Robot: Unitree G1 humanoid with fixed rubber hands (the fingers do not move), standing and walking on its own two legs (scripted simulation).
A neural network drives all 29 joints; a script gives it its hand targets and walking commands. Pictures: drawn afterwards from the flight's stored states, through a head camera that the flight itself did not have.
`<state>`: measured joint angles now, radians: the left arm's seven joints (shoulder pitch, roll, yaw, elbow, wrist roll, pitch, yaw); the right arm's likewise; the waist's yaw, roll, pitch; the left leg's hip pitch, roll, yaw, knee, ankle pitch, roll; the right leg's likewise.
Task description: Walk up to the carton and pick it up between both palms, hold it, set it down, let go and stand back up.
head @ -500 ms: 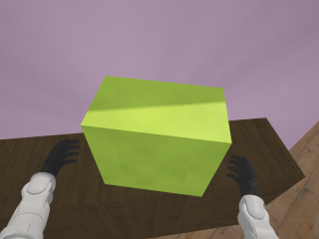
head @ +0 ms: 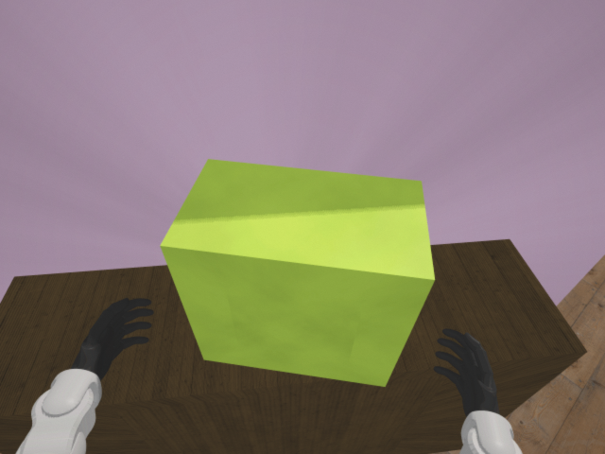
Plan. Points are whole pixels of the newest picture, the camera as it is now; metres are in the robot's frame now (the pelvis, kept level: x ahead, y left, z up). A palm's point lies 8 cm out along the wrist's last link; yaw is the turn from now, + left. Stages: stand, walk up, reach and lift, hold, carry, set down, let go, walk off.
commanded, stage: set down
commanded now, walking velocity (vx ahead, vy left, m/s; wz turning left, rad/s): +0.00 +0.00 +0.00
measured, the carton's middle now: (301, 279) +0.38 -0.01 +0.01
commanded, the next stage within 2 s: none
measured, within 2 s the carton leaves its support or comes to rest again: neither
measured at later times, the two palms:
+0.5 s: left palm (94, 412) +0.22 +0.26 -0.02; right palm (486, 422) +0.16 -0.23 -0.02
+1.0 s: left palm (121, 419) +0.21 +0.23 -0.03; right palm (484, 422) +0.16 -0.23 -0.03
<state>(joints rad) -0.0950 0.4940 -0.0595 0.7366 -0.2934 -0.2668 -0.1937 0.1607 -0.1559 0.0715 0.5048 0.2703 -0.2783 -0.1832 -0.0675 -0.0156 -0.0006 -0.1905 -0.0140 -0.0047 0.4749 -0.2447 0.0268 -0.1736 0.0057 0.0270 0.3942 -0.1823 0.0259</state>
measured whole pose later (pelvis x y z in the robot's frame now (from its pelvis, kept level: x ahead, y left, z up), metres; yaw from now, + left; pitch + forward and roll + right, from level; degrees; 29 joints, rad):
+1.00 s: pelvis +0.01 -0.01 +0.00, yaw +0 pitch -4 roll +0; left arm 0.16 0.39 -0.06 0.55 -0.29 -0.17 -0.17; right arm 0.33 -0.14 0.06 0.37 0.24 -0.23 -0.14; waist -0.03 -0.02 0.04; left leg -0.10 -0.01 0.00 0.41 -0.24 0.01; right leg -0.11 0.01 0.03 0.39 -0.21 0.01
